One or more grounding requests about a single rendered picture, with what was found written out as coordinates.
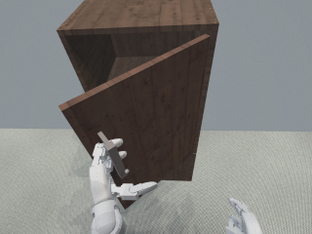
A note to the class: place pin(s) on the cupboard door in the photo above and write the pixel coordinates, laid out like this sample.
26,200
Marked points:
154,108

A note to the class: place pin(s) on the handle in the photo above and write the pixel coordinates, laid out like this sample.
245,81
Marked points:
114,155

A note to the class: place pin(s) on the left robot forearm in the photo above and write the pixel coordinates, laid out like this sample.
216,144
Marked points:
107,218

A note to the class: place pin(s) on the right robot hand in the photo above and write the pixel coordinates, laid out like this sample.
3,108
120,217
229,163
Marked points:
247,224

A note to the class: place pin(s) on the left robot hand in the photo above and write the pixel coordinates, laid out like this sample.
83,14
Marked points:
100,178

